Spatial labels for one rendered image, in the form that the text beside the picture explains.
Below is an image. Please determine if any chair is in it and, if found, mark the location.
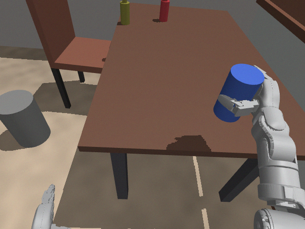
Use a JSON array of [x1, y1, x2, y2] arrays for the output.
[[26, 0, 112, 109]]

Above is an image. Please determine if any table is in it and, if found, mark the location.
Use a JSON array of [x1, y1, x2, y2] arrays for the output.
[[78, 3, 305, 202]]

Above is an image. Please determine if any left robot hand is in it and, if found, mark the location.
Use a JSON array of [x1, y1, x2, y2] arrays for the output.
[[31, 184, 71, 229]]

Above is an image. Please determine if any right robot arm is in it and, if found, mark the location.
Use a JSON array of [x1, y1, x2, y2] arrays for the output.
[[251, 107, 305, 229]]

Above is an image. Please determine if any right robot hand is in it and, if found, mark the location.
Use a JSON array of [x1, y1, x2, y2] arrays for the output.
[[218, 65, 280, 117]]

